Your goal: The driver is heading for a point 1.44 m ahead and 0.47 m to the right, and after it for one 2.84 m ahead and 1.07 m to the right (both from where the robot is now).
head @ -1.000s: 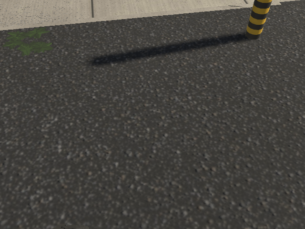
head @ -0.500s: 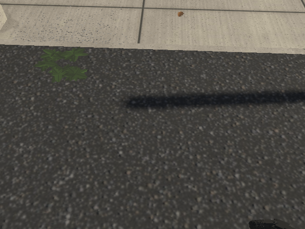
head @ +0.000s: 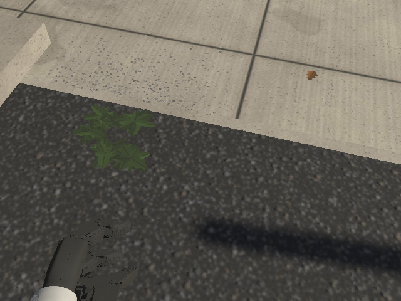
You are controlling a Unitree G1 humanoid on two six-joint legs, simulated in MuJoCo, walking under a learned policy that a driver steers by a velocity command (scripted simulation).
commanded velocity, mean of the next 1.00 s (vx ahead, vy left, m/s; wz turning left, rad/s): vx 1.00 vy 0.00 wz -0.43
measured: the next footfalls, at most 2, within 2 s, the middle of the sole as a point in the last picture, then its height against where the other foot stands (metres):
right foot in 0.04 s outside the picture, level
left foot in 0.44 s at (135, 269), level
